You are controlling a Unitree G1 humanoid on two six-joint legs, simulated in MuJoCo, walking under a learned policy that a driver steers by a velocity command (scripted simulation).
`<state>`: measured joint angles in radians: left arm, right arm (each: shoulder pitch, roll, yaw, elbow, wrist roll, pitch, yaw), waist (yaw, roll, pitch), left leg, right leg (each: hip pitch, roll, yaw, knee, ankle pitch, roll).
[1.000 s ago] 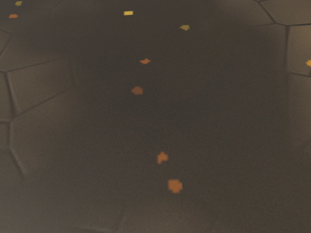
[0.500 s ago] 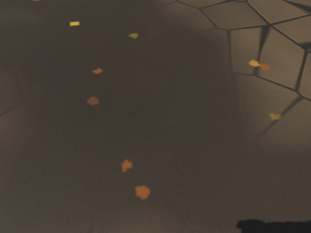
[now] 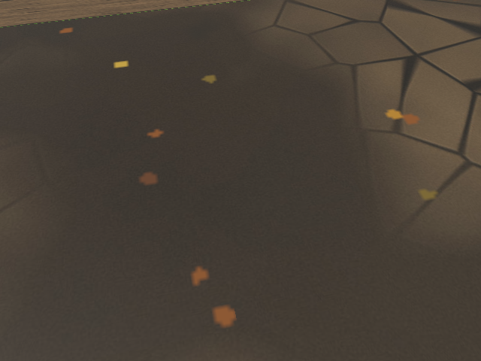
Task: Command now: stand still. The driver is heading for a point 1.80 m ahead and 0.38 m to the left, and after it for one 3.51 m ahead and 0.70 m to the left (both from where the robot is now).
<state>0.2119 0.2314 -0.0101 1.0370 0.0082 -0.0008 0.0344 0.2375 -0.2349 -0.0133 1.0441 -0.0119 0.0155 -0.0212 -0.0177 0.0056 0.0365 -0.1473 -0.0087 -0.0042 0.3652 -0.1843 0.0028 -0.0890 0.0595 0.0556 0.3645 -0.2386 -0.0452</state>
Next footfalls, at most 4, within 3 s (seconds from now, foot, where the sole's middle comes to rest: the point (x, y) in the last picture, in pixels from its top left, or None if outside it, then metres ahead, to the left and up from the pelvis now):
1.70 right None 0.46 0.00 -0.78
2.24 left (200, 281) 0.78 0.15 -0.78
2.80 right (252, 204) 1.08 -0.02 -0.78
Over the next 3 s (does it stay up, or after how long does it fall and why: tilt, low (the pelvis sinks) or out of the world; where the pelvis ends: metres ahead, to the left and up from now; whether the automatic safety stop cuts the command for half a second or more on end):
stays up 1.02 0.04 0.00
